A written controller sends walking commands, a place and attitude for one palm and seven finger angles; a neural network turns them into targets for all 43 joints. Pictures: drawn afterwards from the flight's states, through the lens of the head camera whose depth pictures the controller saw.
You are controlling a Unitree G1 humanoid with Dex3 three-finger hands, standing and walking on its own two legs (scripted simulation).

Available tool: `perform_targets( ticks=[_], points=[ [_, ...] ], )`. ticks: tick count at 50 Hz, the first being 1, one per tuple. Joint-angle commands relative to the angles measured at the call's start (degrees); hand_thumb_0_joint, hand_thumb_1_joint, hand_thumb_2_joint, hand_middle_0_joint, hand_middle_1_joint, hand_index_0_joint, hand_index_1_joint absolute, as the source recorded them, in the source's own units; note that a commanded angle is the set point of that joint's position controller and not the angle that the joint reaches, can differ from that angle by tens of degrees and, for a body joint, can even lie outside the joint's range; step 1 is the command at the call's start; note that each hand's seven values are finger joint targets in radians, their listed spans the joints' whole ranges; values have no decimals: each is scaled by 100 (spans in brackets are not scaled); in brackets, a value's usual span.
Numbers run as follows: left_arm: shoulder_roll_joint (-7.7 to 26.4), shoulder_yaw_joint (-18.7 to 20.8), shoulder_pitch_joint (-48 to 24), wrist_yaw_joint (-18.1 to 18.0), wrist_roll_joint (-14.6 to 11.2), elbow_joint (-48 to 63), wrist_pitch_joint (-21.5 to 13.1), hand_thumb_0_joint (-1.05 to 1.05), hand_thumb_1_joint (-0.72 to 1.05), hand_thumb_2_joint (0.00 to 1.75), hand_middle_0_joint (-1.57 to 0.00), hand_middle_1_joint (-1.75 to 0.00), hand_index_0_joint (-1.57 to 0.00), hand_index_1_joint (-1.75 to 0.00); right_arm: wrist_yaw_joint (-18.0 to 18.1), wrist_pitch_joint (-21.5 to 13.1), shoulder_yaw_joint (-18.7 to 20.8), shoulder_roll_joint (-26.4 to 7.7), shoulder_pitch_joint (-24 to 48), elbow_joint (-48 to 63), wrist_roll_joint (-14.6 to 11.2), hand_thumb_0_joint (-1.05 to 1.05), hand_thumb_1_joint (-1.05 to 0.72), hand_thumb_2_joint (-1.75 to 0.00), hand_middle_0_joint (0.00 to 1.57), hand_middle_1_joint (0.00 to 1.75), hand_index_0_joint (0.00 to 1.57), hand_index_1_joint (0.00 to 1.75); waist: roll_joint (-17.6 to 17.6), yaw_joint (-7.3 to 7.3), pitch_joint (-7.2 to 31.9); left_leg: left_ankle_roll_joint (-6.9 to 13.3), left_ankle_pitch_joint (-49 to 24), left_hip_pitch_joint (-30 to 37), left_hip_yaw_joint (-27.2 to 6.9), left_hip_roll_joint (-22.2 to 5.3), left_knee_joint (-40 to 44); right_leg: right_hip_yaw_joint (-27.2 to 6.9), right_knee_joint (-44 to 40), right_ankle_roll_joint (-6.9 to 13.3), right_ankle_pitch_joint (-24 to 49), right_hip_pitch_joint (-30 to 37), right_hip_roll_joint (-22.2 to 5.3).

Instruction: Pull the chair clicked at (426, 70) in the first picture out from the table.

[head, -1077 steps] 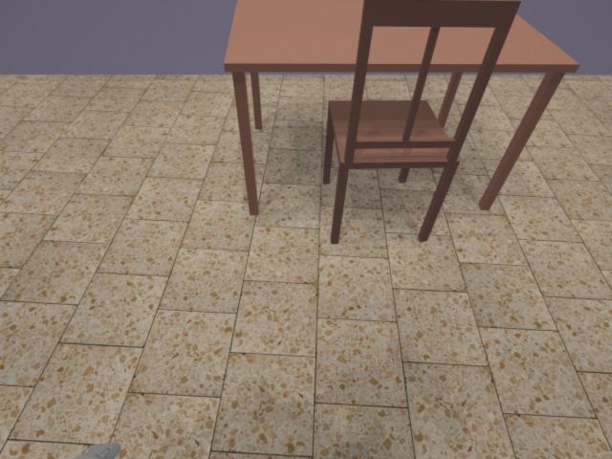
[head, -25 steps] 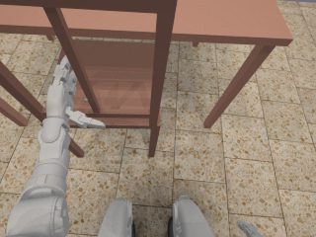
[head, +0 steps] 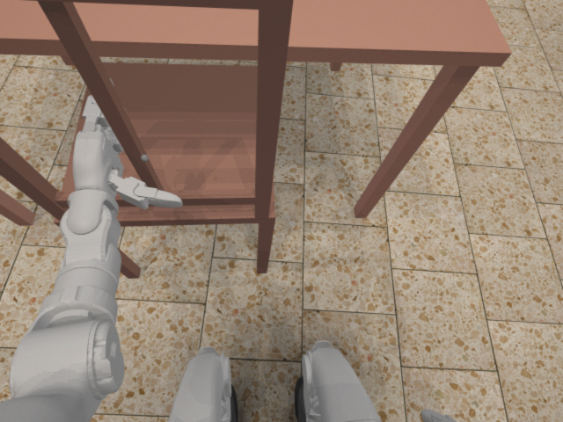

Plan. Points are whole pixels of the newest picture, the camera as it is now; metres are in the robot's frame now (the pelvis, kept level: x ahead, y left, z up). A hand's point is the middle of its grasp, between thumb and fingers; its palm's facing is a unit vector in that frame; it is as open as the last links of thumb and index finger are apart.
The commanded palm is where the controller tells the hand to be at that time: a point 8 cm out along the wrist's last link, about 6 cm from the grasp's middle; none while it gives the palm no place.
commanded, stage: push the fingers through the gap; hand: left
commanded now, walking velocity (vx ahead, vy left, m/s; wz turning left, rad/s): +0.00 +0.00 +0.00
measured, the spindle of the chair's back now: (124, 130) +0.49 +0.19 +0.06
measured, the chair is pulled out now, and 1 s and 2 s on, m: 0.00 0.00 0.03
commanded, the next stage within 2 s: hook a spindle and tug to test in 0.12 s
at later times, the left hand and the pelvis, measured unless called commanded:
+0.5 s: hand (150, 162) +0.46 +0.16 +0.04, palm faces +0.00 -1.00 -0.02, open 16.1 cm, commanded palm +0.44 +0.21 +0.03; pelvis +0.00 +0.00 +0.00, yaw +0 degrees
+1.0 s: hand (147, 159) +0.47 +0.17 +0.04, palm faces +0.03 -1.00 -0.02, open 7.2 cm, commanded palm +0.44 +0.20 +0.03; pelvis +0.00 +0.00 +0.00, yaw +0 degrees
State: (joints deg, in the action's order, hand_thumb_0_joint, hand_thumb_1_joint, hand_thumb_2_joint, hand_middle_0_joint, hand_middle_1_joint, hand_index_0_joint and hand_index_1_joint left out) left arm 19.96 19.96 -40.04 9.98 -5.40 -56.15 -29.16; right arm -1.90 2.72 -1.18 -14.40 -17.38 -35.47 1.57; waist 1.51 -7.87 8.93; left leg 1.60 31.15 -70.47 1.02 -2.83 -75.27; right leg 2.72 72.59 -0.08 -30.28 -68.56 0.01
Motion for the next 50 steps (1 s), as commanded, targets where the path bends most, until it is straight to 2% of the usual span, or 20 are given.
perform_targets(
  ticks=[1,3,7,9,11,13,14,15,21,24,26,27,29,33,34,36,38,40,42,50],
  points=[
    [1234,113,-1964,34,-109,1402,-470,0,-50,30,-6,-8,-6,-8,92,-160,380,-963,-617,400,-15,0,-90,-90,20,30,20,30,477,51,2995,-40,-2014,2237,-319,177,820,-161,-895,171,1671,1481,142],
    [1150,57,-1977,73,-146,1122,-411,0,-50,30,-6,-8,-6,-8,101,-169,371,-973,-645,351,-30,0,-90,-90,20,30,20,30,318,-58,2679,-13,-1814,2074,-314,174,818,-158,-948,164,1533,1368,156],
    [1256,126,-1962,150,-177,1243,-415,0,-50,30,-6,-8,-6,-8,120,-182,384,-992,-617,361,-33,0,-90,-90,20,30,20,30,459,44,2861,-31,-1859,2141,-307,189,819,-169,-942,177,1547,1456,140],
    [1091,-47,-2154,184,-193,1288,-434,0,-50,30,-6,-8,-6,-8,122,-196,385,-992,-608,311,-33,0,-90,-90,20,30,20,30,569,-48,2892,-42,-1927,2389,-362,161,800,-122,-925,180,1506,1190,145],
    [1071,-67,-2052,187,-193,1247,-423,0,-50,30,-6,-8,-6,-8,122,-188,396,-1007,-605,325,-45,0,-90,-90,20,30,20,30,548,-21,2851,-64,-1955,2437,-406,152,845,-79,-914,191,1447,1134,148],
    [924,-192,-2206,183,-216,1355,-431,0,-50,30,-10,-19,-10,-19,122,-206,410,-993,-608,312,-47,0,-90,-90,20,30,20,30,548,-72,2886,-56,-2005,2557,-432,140,828,-69,-900,194,1454,1050,152],
    [1030,-110,-2196,154,-204,1437,-448,0,-50,30,-11,-24,-11,-24,126,-207,419,-1019,-604,312,-36,0,-90,-90,20,30,20,30,635,-16,2980,-77,-2085,2641,-448,135,850,-61,-893,199,1485,1063,138],
    [802,-286,-2096,146,-208,1413,-421,0,-50,30,-13,-30,-13,-30,112,-207,422,-989,-572,312,-49,0,-90,-90,20,30,20,30,705,-25,2934,-87,-2083,2724,-446,144,869,-48,-919,203,1447,989,143],
    [687,-295,-1858,-103,-135,1412,-353,0,-50,30,-24,-63,-24,-63,79,-173,433,-975,-545,359,-39,0,-90,-90,20,30,20,30,483,15,2818,-95,-2045,2649,-444,142,921,-18,-938,197,1408,1014,141],
    [715,-253,-1902,-222,-80,1389,-393,0,-50,30,-29,-79,-29,-79,79,-167,416,-957,-529,375,-26,0,-90,-90,20,30,20,30,386,-8,2753,-76,-1959,2492,-418,159,907,-53,-927,183,1416,1080,140],
    [930,-96,-2023,-265,-38,1249,-418,0,-50,30,-32,-90,-32,-90,91,-160,400,-960,-528,354,-18,0,-90,-90,20,30,20,30,176,-26,2619,-49,-1713,2180,-369,181,877,-95,-958,163,1331,1233,135],
    [1058,4,-1991,-275,-15,1191,-441,0,-44,32,-34,-96,-34,-96,100,-158,391,-963,-510,375,-11,0,-90,-90,20,30,20,30,227,12,2594,-40,-1646,2051,-325,203,861,-140,-964,167,1318,1305,128],
    [857,-207,-2150,-222,36,1232,-503,0,-33,37,-38,-107,-38,-107,90,-167,379,-933,-514,384,-4,0,-90,-90,20,30,20,30,392,-37,2669,-42,-1694,2187,-340,199,854,-129,-927,178,1333,1200,127],
    [1051,-15,-2168,-92,-102,1205,-513,0,-11,47,-45,-129,-45,-129,112,-183,387,-962,-535,395,-14,0,-90,-90,20,30,20,30,341,-20,2846,-28,-1737,2163,-324,199,804,-170,-919,180,1419,1346,133],
    [1050,-12,-2005,-54,-105,1180,-503,0,-5,49,-46,-134,-46,-134,111,-179,382,-966,-537,406,-25,0,-90,-90,20,30,20,30,401,48,2928,-50,-1847,2244,-333,195,831,-152,-901,190,1494,1364,128],
    [950,-103,-2032,-11,-129,1229,-459,0,6,54,-50,-145,-50,-145,105,-170,389,-952,-532,392,-32,0,-90,-90,20,30,20,30,407,16,2909,-50,-1873,2255,-336,183,820,-138,-907,181,1515,1333,132],
    [732,-308,-2147,4,-155,1399,-446,0,17,59,-50,-145,-50,-145,109,-176,406,-941,-561,384,-41,0,-90,-90,20,30,20,30,459,-66,2968,-47,-2003,2464,-375,163,831,-119,-900,180,1566,1207,137],
    [747,-259,-1976,-34,-166,1380,-391,0,28,64,-50,-145,-50,-145,98,-171,416,-960,-562,366,-42,0,-90,-90,20,30,20,30,550,20,2940,-80,-2003,2519,-391,160,866,-86,-915,191,1500,1158,142],
    [849,-170,-1989,-83,-155,1375,-360,0,40,68,-50,-145,-50,-145,107,-168,421,-963,-580,342,-35,0,-90,-90,20,30,20,30,299,0,2911,-47,-1891,2305,-359,177,847,-123,-956,167,1503,1343,145],
    [780,-273,-2127,-86,-82,1203,-441,0,84,88,-50,-145,-50,-145,110,-171,417,-970,-595,320,-34,0,-90,-90,20,30,20,30,398,-55,2723,-53,-1775,2339,-385,167,866,-102,-942,185,1339,1088,145]
  ],
)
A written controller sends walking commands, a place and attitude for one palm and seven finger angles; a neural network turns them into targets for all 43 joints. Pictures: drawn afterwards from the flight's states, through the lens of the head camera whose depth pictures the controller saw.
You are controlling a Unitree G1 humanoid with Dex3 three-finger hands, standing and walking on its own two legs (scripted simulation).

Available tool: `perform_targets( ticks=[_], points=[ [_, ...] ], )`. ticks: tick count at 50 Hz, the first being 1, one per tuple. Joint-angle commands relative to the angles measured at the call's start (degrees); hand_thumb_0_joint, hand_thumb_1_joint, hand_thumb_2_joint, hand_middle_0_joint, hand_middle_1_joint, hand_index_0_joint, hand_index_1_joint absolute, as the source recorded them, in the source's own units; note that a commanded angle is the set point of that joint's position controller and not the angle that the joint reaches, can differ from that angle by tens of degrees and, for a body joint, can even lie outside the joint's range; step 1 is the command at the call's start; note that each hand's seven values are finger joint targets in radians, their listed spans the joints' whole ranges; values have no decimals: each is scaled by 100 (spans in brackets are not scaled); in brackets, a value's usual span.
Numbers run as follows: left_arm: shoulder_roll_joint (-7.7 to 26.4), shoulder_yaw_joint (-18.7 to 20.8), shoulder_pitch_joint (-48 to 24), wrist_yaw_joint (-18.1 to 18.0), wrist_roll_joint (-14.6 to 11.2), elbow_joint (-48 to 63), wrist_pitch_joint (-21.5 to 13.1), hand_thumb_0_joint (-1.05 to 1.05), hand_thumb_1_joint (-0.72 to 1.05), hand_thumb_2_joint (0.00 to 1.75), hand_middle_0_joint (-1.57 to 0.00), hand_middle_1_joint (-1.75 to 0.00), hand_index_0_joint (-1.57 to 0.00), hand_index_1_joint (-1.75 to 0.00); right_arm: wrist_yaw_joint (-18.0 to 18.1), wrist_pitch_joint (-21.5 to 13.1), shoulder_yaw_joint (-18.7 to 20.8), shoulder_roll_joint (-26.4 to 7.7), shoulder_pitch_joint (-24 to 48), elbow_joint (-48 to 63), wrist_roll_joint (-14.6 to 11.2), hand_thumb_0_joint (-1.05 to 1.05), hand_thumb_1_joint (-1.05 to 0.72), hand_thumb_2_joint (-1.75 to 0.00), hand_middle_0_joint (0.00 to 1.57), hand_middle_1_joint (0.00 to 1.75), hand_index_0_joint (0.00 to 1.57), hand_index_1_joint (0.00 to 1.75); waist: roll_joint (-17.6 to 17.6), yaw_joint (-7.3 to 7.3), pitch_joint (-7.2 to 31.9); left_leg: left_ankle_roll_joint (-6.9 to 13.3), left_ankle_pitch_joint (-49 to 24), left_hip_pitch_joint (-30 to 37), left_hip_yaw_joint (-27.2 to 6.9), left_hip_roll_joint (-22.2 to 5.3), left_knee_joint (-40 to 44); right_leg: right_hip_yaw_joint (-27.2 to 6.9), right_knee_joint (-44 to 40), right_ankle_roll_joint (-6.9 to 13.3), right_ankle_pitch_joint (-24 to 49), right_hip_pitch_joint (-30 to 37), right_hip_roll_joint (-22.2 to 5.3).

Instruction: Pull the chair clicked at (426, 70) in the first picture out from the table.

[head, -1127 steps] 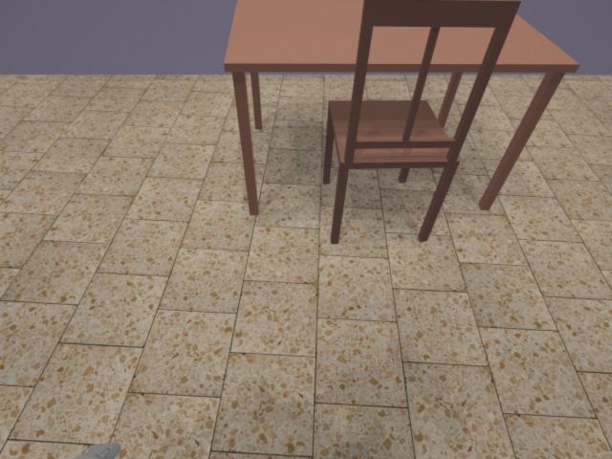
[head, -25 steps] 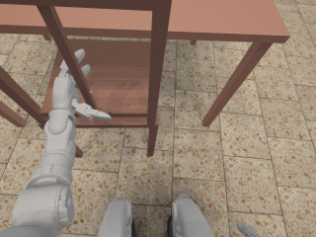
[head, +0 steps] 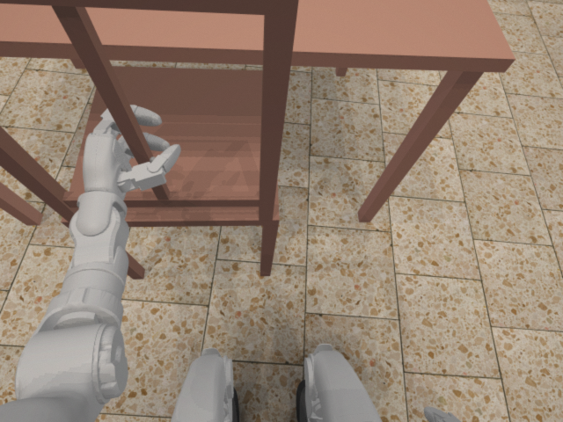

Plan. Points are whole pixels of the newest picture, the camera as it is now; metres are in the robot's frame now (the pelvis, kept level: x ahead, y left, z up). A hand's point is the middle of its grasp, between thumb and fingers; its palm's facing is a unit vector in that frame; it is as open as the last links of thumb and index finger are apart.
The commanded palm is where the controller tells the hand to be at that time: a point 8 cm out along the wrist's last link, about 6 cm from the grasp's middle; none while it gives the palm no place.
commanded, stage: hook a spindle and tug to test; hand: left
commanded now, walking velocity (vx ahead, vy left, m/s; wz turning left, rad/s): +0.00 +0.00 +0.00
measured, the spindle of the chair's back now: (131, 131) +0.49 +0.19 +0.06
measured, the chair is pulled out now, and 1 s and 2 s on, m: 0.00 0.03 0.18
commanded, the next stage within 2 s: step backward, pulling the chair out in 0.72 s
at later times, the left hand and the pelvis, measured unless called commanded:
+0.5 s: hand (157, 167) +0.46 +0.16 +0.03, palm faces +0.01 -1.00 -0.02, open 5.0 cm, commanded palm +0.42 +0.21 +0.03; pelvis +0.01 +0.00 +0.01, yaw +0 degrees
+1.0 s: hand (155, 175) +0.44 +0.16 +0.04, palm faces +0.10 -0.99 -0.13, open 5.1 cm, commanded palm +0.41 +0.20 +0.04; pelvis +0.03 +0.00 +0.07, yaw +0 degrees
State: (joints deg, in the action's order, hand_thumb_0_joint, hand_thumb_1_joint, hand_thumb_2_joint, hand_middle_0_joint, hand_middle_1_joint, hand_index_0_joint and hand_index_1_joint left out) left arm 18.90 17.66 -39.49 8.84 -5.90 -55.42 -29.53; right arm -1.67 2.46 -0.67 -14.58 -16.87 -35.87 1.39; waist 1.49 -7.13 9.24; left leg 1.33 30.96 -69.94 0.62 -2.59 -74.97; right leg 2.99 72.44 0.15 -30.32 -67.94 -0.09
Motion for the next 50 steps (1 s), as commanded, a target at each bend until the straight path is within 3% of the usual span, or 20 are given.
perform_targets(
  ticks=[1,3,8,10,13,18,23,26,28,33,34,38,40,41,42,43,44,46,47,50],
  points=[
    [785,-124,-2236,34,-29,1080,-393,0,90,90,-50,-145,-50,-145,78,-144,359,-941,-636,350,-10,0,-90,-90,20,30,20,30,463,-147,2661,-29,-1730,2281,-351,152,837,-119,-933,164,1307,989,150],
    [886,-72,-2409,24,-35,1116,-421,0,90,90,-50,-145,-50,-145,94,-141,368,-961,-698,319,-5,0,-90,-90,20,30,20,30,433,-200,2694,-22,-1807,2380,-382,132,826,-111,-912,170,1347,951,160],
    [766,-67,-1714,60,-105,1438,-381,0,90,90,-50,-145,-50,-145,53,-127,390,-930,-643,449,-19,0,-90,-90,20,30,20,30,534,0,3062,-48,-2310,2613,-316,134,830,-119,-869,181,1794,1228,162],
    [884,49,-1402,42,-110,1417,-318,0,90,90,-50,-145,-50,-145,39,-98,391,-939,-610,461,-34,0,-90,-90,20,30,20,30,364,65,2920,-61,-2289,2482,-316,127,869,-111,-892,175,1814,1336,167],
    [545,-277,-1375,24,-102,1780,-340,0,90,90,-50,-145,-50,-145,17,-114,394,-893,-573,533,-53,0,-90,-90,20,30,20,30,392,-6,2859,-59,-2273,2608,-325,116,921,-91,-912,177,1783,1283,172],
    [725,-99,-916,-57,-100,1896,-310,0,90,90,-50,-145,-50,-145,19,-123,409,-914,-570,556,-58,0,-90,-90,20,30,20,30,302,91,2813,-66,-2342,2508,-289,121,938,-111,-909,172,1926,1450,172],
    [541,-197,-717,-66,-144,2024,-275,0,90,90,-50,-145,-50,-145,24,-151,417,-881,-516,569,-68,0,-90,-90,20,30,20,30,249,73,2693,-56,-2397,2467,-243,131,923,-120,-927,155,2030,1471,163],
    [576,-151,-398,-30,-167,2149,-247,0,90,90,-50,-145,-50,-145,23,-161,414,-868,-469,615,-80,0,-90,-90,20,30,20,30,201,176,2777,-68,-2490,2431,-229,146,945,-132,-915,158,2164,1670,148],
    [507,-207,-229,-25,-194,2316,-239,0,90,90,-50,-145,-50,-145,18,-182,420,-857,-456,652,-89,0,-90,-90,20,30,20,30,441,218,2810,-84,-2659,2580,-219,142,960,-120,-898,178,2238,1633,146],
    [223,-425,83,-62,-234,2480,-172,0,90,90,-50,-145,-50,-145,7,-215,426,-832,-399,683,-103,0,-90,-90,20,30,20,30,240,154,2660,-77,-2742,2596,-231,128,959,-92,-924,152,2311,1585,150],
    [349,-323,-45,-80,-245,2547,-192,0,90,90,-50,-145,-50,-145,19,-214,430,-845,-394,653,-100,0,-90,-90,20,30,20,30,122,145,2644,-71,-2667,2514,-223,128,945,-107,-931,136,2326,1652,143],
    [305,-396,-142,-112,-181,2638,-239,0,90,90,-50,-145,-50,-145,44,-255,437,-835,-367,649,-93,0,-90,-90,20,30,20,30,339,142,2661,-82,-2650,2582,-218,139,916,-122,-897,153,2261,1532,126],
    [339,-344,-81,-114,-178,2559,-238,0,90,90,-50,-145,-50,-145,53,-272,437,-828,-364,612,-88,0,-90,-90,20,30,20,30,175,159,2697,-80,-2583,2517,-211,149,908,-128,-902,143,2267,1638,125],
    [266,-469,-400,-121,-162,2554,-242,0,90,90,-50,-145,-50,-145,69,-274,419,-826,-335,598,-89,0,-90,-90,20,30,20,30,224,74,2606,-73,-2470,2459,-214,157,903,-139,-925,136,2196,1565,112],
    [1936,-114,-1423,-754,408,3700,352,0,90,90,-50,-145,-50,-145,265,109,459,-810,-570,991,-393,0,-90,-90,20,30,20,30,597,422,3872,53,-2180,4115,6,67,2012,-746,-2119,198,2382,3738,-218],
    [1613,-287,-1464,-1039,416,3779,693,0,90,90,-50,-145,-50,-145,429,179,454,-728,-708,1127,-428,0,-90,-90,20,30,20,30,805,276,3633,78,-2343,4403,29,140,2245,-685,-2409,163,2978,3945,-166],
    [1221,-518,-870,-1202,455,3300,1041,0,90,90,-50,-145,-50,-145,530,241,411,-701,-534,1018,-443,0,-90,-90,20,30,20,30,731,251,3237,67,-2499,4275,-13,92,2364,-638,-2466,141,3383,3949,-217],
    [595,-947,-118,-1357,499,2358,1544,0,90,90,-50,-145,-50,-145,652,363,373,-688,-498,859,-490,0,-90,-90,20,30,20,30,126,204,2388,69,-2485,4090,-139,-61,2709,-549,-2664,55,3485,4040,-294],
    [557,-992,-81,-1424,498,1974,1686,0,90,90,-50,-145,-50,-145,693,405,360,-707,-487,766,-495,0,-90,-90,20,30,20,30,-177,190,2144,70,-2468,3940,-143,-113,2832,-602,-2801,13,3722,4262,-384],
    [536,-1062,-606,-1558,512,1298,1677,0,90,90,-50,-145,-50,-145,792,398,338,-763,-495,532,-473,0,-90,-90,20,30,20,30,-8,187,1886,44,-3437,4506,-214,-338,3300,-568,-3038,-61,4458,4486,-511]
  ],
)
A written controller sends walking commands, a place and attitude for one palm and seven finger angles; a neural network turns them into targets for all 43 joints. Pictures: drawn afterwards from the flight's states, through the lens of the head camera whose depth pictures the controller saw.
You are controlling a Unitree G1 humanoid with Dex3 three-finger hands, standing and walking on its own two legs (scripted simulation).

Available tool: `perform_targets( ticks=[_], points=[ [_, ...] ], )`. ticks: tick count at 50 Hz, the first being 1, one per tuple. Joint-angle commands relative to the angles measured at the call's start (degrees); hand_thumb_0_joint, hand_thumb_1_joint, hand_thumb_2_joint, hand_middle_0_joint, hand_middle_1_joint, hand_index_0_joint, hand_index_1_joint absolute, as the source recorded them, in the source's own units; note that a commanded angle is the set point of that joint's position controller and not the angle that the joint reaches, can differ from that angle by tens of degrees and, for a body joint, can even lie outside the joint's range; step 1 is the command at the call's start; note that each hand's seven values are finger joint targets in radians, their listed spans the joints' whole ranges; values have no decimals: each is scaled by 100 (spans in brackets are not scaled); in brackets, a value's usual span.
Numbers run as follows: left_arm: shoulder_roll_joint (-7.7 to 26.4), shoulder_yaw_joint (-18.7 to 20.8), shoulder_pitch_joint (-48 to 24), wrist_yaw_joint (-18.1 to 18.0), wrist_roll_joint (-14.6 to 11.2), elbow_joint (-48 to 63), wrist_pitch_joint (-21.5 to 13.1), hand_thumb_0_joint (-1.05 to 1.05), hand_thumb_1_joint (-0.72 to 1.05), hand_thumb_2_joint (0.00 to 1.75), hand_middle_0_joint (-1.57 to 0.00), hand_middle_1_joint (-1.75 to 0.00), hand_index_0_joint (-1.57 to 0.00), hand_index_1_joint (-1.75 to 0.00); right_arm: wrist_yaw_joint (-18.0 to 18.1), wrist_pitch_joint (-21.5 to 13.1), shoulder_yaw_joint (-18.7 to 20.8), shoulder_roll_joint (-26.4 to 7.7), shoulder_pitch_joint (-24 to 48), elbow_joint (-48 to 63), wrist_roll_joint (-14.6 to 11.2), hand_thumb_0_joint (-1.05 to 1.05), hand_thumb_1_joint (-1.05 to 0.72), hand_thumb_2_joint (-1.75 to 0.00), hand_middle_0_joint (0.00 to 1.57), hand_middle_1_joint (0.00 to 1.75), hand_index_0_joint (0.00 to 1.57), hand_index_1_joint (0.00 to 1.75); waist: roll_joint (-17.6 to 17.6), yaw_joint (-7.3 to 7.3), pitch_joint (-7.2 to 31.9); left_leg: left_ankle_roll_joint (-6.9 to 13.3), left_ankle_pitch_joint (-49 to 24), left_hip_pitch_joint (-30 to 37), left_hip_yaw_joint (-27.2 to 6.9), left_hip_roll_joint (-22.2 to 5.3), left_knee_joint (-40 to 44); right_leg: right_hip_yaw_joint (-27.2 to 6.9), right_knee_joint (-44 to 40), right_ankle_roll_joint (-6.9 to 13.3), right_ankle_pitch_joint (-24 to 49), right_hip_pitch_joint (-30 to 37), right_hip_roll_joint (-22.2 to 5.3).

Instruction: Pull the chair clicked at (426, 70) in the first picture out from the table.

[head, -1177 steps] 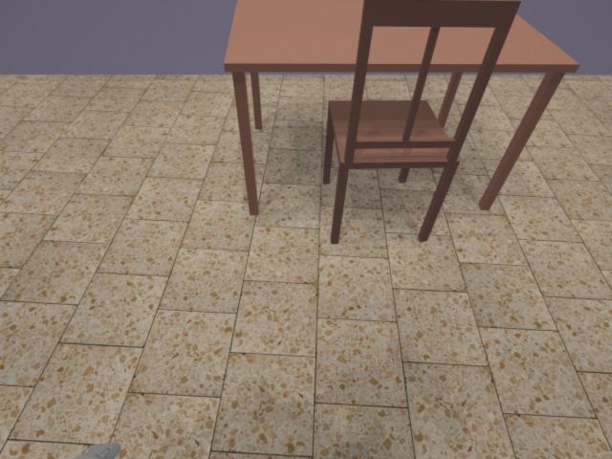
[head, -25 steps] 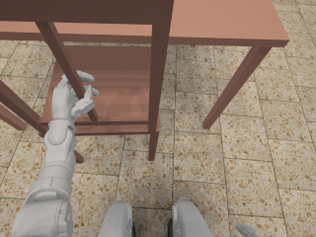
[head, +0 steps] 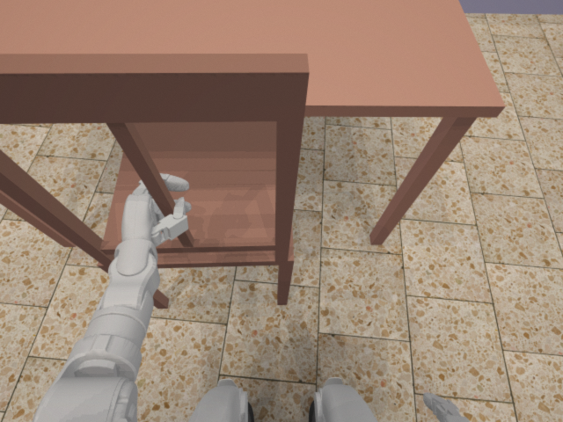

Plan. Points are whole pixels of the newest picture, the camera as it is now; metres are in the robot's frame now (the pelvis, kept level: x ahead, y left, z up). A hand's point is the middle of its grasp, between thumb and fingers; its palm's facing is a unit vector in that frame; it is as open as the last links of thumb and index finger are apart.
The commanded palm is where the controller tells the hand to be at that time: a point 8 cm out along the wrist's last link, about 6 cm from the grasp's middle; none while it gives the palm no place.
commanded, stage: step backward, pulling the chair out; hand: left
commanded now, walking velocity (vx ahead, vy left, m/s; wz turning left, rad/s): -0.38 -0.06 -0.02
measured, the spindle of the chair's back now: (163, 198) +0.43 +0.18 -0.01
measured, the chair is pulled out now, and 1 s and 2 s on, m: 0.03 0.18 0.25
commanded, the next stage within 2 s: none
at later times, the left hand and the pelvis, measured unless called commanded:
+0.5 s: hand (197, 253) +0.35 +0.12 -0.02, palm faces +0.03 -0.99 -0.16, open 5.0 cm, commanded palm +0.34 +0.17 -0.02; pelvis -0.03 -0.01 +0.04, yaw -3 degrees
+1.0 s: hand (192, 309) +0.27 +0.12 -0.02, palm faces +0.04 -0.98 -0.19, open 5.2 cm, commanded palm +0.28 +0.17 -0.02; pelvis -0.09 -0.01 +0.03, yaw -2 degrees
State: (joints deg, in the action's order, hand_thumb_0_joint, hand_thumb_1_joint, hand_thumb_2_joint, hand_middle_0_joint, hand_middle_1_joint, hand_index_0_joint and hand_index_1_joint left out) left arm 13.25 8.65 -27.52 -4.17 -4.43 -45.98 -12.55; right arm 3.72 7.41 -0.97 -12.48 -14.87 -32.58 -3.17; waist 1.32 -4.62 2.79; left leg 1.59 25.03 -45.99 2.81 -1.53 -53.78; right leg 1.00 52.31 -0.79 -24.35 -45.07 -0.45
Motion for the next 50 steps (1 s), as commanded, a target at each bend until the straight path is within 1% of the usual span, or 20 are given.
perform_targets(
  ticks=[1,4,9,12,15,17,19,22,23,28,29,32,33,36,39,42,44,46,48,50],
  points=[
    [1090,-202,-1979,-258,365,180,-66,0,90,90,-50,-145,-50,-145,261,-112,369,-971,-692,145,-5,0,-90,-90,20,30,20,30,187,-42,2465,6,-3147,2304,-457,-519,1288,-390,-1112,17,3941,2200,-496],
    [1002,-284,-2146,-230,368,-303,-196,0,90,90,-50,-145,-50,-145,298,-201,407,-986,-733,-69,0,0,-90,-90,20,30,20,30,656,-3,2308,-23,-4030,2888,-567,-736,1537,-353,-1312,10,3765,2133,-445],
    [874,-346,-1940,-131,348,-463,-333,0,90,90,-50,-145,-50,-145,285,-391,466,-980,-579,-174,48,0,-90,-90,20,30,20,30,1123,102,2043,66,-4511,3460,-824,-1067,1944,-284,-1381,36,2329,2044,-240],
    [863,-350,-1823,-114,342,-354,-408,0,90,90,-50,-145,-50,-145,274,-498,472,-985,-504,-195,81,0,-90,-90,20,30,20,30,1096,141,1947,66,-4477,3499,-774,-1132,2032,-287,-1450,61,2325,2219,-257],
    [893,-301,-1570,-109,363,-245,-437,0,90,90,-50,-145,-50,-145,272,-536,497,-982,-536,-219,85,0,-90,-90,20,30,20,30,739,123,2145,-9,-4766,3646,-666,-1105,1907,-376,-1604,77,3162,2439,-334],
    [935,-293,-1558,-115,353,-196,-455,0,90,90,-50,-145,-50,-145,289,-549,507,-975,-507,-236,69,0,-90,-90,20,30,20,30,395,108,2217,-86,-4245,3393,-539,-1027,1873,-492,-1716,108,3881,2734,-457],
    [1061,-250,-1536,-148,347,-271,-447,0,90,90,-50,-145,-50,-145,326,-559,513,-997,-500,-296,37,0,-90,-90,20,30,20,30,258,95,2262,-171,-3657,3154,-388,-894,1856,-641,-1776,157,4423,2940,-641],
    [1099,-304,-1665,-194,328,-384,-461,0,90,90,-50,-145,-50,-145,362,-632,502,-995,-460,-396,-10,0,-90,-90,20,30,20,30,73,76,2268,-231,-2716,2956,-282,-674,1841,-828,-1943,211,4314,2982,-849],
    [1250,-229,-1671,-219,316,-436,-457,0,90,90,-50,-145,-50,-145,387,-650,506,-1055,-435,-410,-17,0,-90,-90,20,30,20,30,163,91,2188,-221,-2506,2904,-295,-635,1873,-865,-1981,217,4175,2939,-883],
    [1246,-310,-1869,-281,269,-544,-481,0,90,90,-50,-145,-50,-145,423,-794,461,-1068,-295,-522,-54,0,-90,-90,20,30,20,30,-4,114,1846,-148,-1489,2813,-361,-529,2088,-888,-2388,128,2514,2638,-873],
    [1126,-415,-1870,-281,260,-586,-475,0,90,90,-50,-145,-50,-145,415,-824,439,-1046,-282,-541,-76,0,-90,-90,20,30,20,30,-28,111,1773,-140,-1331,2843,-385,-514,2134,-887,-2442,132,2181,2540,-864],
    [941,-555,-1987,-280,238,-606,-527,0,90,90,-50,-145,-50,-145,422,-962,397,-1048,-201,-538,-73,0,-90,-90,20,30,20,30,67,153,1467,-48,-793,2786,-532,-622,2435,-723,-2499,75,953,2235,-664],
    [1057,-444,-1963,-301,246,-638,-536,0,90,90,-50,-145,-50,-145,443,-995,413,-1096,-183,-545,-60,0,-90,-90,20,30,20,30,129,187,1387,4,-621,2720,-628,-682,2572,-665,-2469,52,660,2223,-569],
    [772,-640,-2054,-289,227,-534,-568,0,90,90,-50,-145,-50,-145,433,-1117,364,-1047,-124,-508,-66,0,-90,-90,20,30,20,30,416,227,1347,130,-303,2546,-831,-931,2853,-496,-1956,60,360,2254,-378],
    [804,-597,-2079,-296,231,-430,-552,0,90,90,-50,-145,-50,-145,453,-1189,360,-1041,-111,-523,-32,0,-90,-90,20,30,20,30,465,280,1303,227,-331,2321,-965,-1084,2894,-457,-1558,85,456,2413,-306],
    [798,-650,-2091,-292,237,-409,-529,0,90,90,-50,-145,-50,-145,443,-1243,345,-1024,-101,-514,-20,0,-90,-90,20,30,20,30,208,266,1129,136,1,2088,-751,-899,2618,-693,-1769,150,289,2373,-464],
    [973,-556,-1998,-328,264,-492,-518,0,90,90,-50,-145,-50,-145,438,-1260,362,-1045,-158,-519,-14,0,-90,-90,20,30,20,30,-125,254,945,15,631,2012,-616,-587,2274,-1099,-2292,299,-295,2074,-708],
    [995,-547,-1895,-359,279,-567,-548,0,90,90,-50,-145,-50,-145,415,-1304,382,-1027,-266,-579,-8,0,-90,-90,20,30,20,30,-586,229,1009,-143,572,2461,-423,-229,1647,-1599,-3113,449,-666,1656,-1097],
    [1061,-496,-1800,-382,307,-682,-561,0,90,90,-50,-145,-50,-145,398,-1326,407,-1060,-367,-717,-6,0,-90,-90,20,30,20,30,-839,184,1194,-220,100,2716,-347,-16,1320,-1731,-3341,548,-71,1757,-1369],
    [1015,-509,-1862,-371,331,-692,-597,0,90,90,-50,-145,-50,-145,375,-1351,382,-1002,-362,-847,-4,0,-90,-90,20,30,20,30,-862,138,1445,-221,-333,2924,-367,-45,1558,-1452,-3114,467,745,2056,-1344]
  ],
)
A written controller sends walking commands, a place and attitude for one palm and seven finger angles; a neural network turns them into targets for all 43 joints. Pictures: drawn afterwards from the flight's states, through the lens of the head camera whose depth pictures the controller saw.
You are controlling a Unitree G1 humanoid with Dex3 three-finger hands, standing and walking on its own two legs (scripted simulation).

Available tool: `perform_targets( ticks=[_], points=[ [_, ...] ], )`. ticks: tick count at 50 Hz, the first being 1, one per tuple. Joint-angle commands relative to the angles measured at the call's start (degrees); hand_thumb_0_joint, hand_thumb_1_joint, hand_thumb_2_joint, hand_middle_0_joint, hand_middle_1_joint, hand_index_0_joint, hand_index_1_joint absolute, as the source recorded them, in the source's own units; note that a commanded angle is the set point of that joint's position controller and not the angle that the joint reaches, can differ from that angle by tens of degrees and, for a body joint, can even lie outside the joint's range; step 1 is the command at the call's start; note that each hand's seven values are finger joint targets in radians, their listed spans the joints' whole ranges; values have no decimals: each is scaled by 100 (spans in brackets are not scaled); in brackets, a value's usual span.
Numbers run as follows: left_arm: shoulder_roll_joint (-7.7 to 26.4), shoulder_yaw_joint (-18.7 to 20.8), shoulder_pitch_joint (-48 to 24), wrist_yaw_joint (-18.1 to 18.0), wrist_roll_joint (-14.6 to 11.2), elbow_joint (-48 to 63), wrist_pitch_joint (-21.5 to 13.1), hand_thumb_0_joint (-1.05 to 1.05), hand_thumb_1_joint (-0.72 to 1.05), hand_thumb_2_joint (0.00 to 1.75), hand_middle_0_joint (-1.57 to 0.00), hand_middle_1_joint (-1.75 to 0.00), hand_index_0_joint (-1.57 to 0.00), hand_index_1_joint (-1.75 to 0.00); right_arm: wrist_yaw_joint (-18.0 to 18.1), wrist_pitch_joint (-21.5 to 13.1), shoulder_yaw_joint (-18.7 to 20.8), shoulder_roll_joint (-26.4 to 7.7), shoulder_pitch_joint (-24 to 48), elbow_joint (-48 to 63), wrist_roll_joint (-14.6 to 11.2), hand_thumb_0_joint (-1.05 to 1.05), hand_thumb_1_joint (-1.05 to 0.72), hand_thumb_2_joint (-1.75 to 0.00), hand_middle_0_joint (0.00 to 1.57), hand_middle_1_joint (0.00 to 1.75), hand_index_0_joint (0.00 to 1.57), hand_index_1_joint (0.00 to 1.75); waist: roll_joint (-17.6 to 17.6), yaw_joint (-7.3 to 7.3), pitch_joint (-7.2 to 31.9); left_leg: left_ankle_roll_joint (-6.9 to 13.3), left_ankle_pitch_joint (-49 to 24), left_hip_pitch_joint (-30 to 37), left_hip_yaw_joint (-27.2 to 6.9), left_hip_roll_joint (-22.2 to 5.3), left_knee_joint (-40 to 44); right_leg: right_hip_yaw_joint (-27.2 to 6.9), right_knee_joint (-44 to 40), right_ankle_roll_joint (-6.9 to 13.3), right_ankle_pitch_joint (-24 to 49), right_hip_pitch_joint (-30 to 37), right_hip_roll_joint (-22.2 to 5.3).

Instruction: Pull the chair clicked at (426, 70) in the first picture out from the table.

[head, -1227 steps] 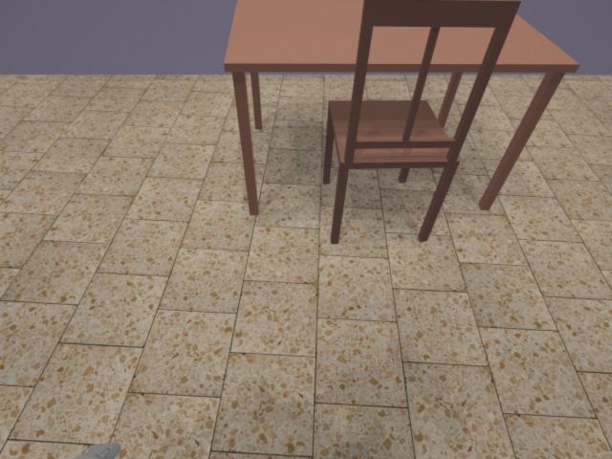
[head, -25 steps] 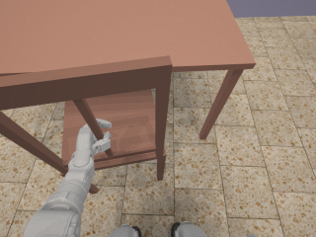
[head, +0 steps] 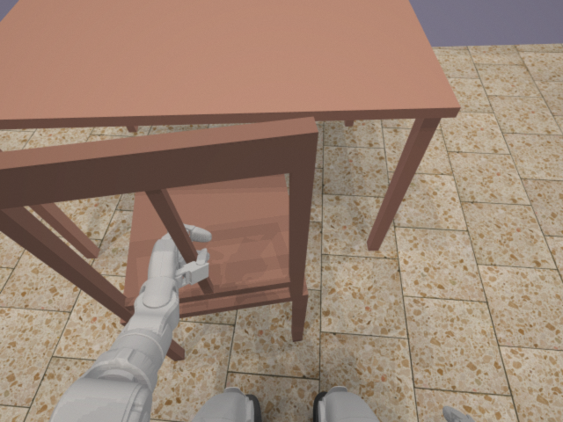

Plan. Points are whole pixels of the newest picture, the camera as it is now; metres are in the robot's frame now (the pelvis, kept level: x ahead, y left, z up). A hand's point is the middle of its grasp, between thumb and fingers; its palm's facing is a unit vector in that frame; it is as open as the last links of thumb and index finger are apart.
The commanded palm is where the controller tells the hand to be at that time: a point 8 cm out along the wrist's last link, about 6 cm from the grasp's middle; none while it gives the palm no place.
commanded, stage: step backward, pulling the chair out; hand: left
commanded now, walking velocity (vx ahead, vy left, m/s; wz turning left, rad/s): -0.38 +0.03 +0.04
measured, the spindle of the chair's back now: (187, 250) +0.38 +0.16 -0.04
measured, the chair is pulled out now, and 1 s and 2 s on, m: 0.18 0.25 0.54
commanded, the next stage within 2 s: stop walking, hand still on the chair in 1.84 s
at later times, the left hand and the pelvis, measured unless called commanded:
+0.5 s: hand (202, 270) +0.35 +0.14 -0.05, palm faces +0.09 -0.98 -0.19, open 5.2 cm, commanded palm +0.34 +0.19 -0.05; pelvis -0.03 -0.01 +0.00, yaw +0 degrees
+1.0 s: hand (190, 308) +0.28 +0.15 -0.05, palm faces +0.02 -0.98 -0.18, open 5.3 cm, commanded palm +0.27 +0.20 -0.05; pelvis -0.09 +0.02 +0.01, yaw -1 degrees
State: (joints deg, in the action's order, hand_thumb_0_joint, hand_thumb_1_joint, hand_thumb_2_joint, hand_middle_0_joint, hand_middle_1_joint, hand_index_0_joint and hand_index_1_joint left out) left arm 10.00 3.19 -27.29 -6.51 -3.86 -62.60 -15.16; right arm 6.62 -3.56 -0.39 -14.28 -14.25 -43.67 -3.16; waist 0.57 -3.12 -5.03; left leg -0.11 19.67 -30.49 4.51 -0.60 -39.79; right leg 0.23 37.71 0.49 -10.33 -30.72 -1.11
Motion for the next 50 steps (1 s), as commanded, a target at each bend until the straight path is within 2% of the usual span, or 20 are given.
perform_targets(
  ticks=[1,7,10,14,16,18,20,24,27,30,33,34,35,36,39,41,43,45,48,50],
  points=[
    [1319,11,-1955,-128,266,1018,-366,0,90,90,-50,-145,-50,-145,91,-257,314,-853,-379,263,-13,0,-90,-90,20,30,20,30,-705,-18,2263,-20,48,1381,-614,-217,369,-1163,-1479,258,-493,664,-1137],
    [992,-203,-2142,-100,187,1183,-367,0,90,90,-50,-145,-50,-145,135,-276,246,-951,-107,502,-44,0,-90,-90,20,30,20,30,685,131,2003,413,948,948,-1802,-1418,1904,-257,267,-17,-1534,531,-110],
    [1025,-149,-2336,-46,171,1424,-295,0,90,90,-50,-145,-50,-145,162,-272,255,-886,-75,480,72,0,-90,-90,20,30,20,30,1004,128,2049,658,-317,1355,-2021,-1834,1789,-237,954,-31,-1274,568,-58],
    [1017,-91,-2134,14,222,1248,-191,0,90,90,-50,-145,-50,-145,129,-302,273,-872,-144,404,133,0,-90,-90,20,30,20,30,818,117,1882,552,-1188,1223,-1535,-1605,1232,-227,0,-25,-647,1175,-89],
    [1200,43,-2141,6,263,1215,-168,0,90,90,-50,-145,-50,-145,126,-301,311,-858,-61,420,126,0,-90,-90,20,30,20,30,569,141,1971,361,-622,650,-1177,-1291,1031,-468,-194,37,-348,1609,-302],
    [1579,238,-1936,-50,292,1121,-138,0,90,90,-50,-145,-50,-145,124,-274,380,-850,-63,497,102,0,-90,-90,20,30,20,30,-177,137,1784,39,974,242,-736,-580,214,-1597,-1049,448,-1061,1204,-1117],
    [1647,232,-1763,-123,282,1011,-36,0,90,90,-50,-145,-50,-145,56,-231,386,-781,3,383,101,0,-90,-90,20,30,20,30,-878,253,1977,-257,1082,585,-614,64,-1720,-2635,-2191,948,-1028,940,-2263],
    [1613,449,-1937,-114,315,1236,86,0,90,90,-50,-145,-50,-145,-1,-250,246,-715,160,285,121,0,-90,-90,20,30,20,30,-811,197,2496,-321,1219,303,-1001,-39,-1689,-1479,-1014,937,3266,2509,-2152],
    [1301,229,-1847,-65,284,1231,228,0,90,90,-50,-145,-50,-145,56,-147,229,-758,46,231,98,0,-90,-90,20,30,20,30,-1038,162,2513,-322,979,799,-703,24,-400,-1182,-1037,677,3684,2591,-1974],
    [1116,17,-1848,-35,265,1296,354,0,90,90,-50,-145,-50,-145,170,-33,277,-853,-164,199,99,0,-90,-90,20,30,20,30,-797,72,2659,-293,-711,1539,-351,-227,1628,-700,-569,320,3576,2670,-1577],
    [662,-290,-2029,97,218,1586,296,0,90,90,-50,-145,-50,-145,148,95,472,-1031,-160,519,78,0,-90,-90,20,30,20,30,31,112,2590,127,-4013,2532,-759,-1303,1329,-8,-19,-169,2469,1710,-477],
    [509,-445,-2446,152,278,1980,220,0,90,90,-50,-145,-50,-145,89,154,410,-851,-2,653,211,0,-90,-90,20,30,20,30,1268,28,2612,206,-4591,2596,-890,-1421,1387,82,566,-168,1602,1432,-473],
    [470,-440,-2443,178,328,2005,184,0,90,90,-50,-145,-50,-145,11,184,401,-798,149,720,278,0,-90,-90,20,30,20,30,1836,72,2320,330,-4775,2307,-1097,-1644,1474,109,1043,-131,-339,1132,-346],
    [456,-340,-2271,161,349,1956,138,0,90,90,-50,-145,-50,-145,-57,184,431,-802,82,708,303,0,-90,-90,20,30,20,30,1869,124,2113,479,-5160,2464,-1166,-1822,1373,114,1208,-60,-1159,787,-198],
    [505,-251,-2275,139,374,1656,-16,0,90,90,-50,-145,-50,-145,-212,132,515,-789,-257,518,253,0,-90,-90,20,30,20,30,1052,42,2344,407,-6438,3821,-1001,-1755,407,170,-164,0,-534,659,-61],
    [604,-217,-2455,140,461,1494,-156,0,90,90,-50,-145,-50,-145,-239,85,491,-759,-312,387,235,0,-90,-90,20,30,20,30,1015,-32,2389,165,-5977,3401,-842,-1526,121,106,-935,62,968,1400,-135],
    [954,-32,-2373,129,554,1154,-240,0,90,90,-50,-145,-50,-145,-160,77,431,-749,-264,276,237,0,-90,-90,20,30,20,30,627,-36,2223,-155,-4185,2081,-561,-1155,-240,-309,-1018,255,3825,2328,-748],
    [1294,265,-2155,80,400,884,-156,0,90,90,-50,-145,-50,-145,-28,15,496,-748,-145,251,105,0,-90,-90,20,30,20,30,-1102,57,2737,-358,428,751,-586,-369,-978,-1296,-872,825,5926,3305,-1730],
    [1317,299,-1972,68,428,907,29,0,90,90,-50,-145,-50,-145,34,-44,313,-703,138,210,189,0,-90,-90,20,30,20,30,-440,157,2539,-311,995,581,-894,-299,-617,-990,-883,786,4679,2876,-1922],
    [1180,235,-1780,57,359,974,66,0,90,90,-50,-145,-50,-145,89,7,257,-672,86,201,178,0,-90,-90,20,30,20,30,-795,114,2784,-326,199,1015,-642,-269,349,-666,-733,489,4176,2858,-1606]
  ],
)
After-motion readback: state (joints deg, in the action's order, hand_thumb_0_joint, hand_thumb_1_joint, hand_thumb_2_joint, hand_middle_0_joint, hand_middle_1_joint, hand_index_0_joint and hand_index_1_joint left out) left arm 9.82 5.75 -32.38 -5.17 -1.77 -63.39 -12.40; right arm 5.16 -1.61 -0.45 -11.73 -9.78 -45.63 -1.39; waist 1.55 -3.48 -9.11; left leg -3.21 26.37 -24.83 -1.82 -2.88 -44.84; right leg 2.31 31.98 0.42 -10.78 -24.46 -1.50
